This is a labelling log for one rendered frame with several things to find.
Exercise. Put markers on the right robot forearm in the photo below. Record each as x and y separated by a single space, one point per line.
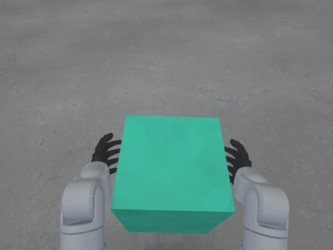
266 211

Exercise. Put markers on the left robot forearm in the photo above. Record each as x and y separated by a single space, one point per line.
82 212

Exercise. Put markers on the right robot hand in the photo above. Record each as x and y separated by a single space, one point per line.
241 158

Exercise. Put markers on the carton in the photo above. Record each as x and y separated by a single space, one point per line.
172 175

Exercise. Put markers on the left robot hand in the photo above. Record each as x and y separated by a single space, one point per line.
101 153

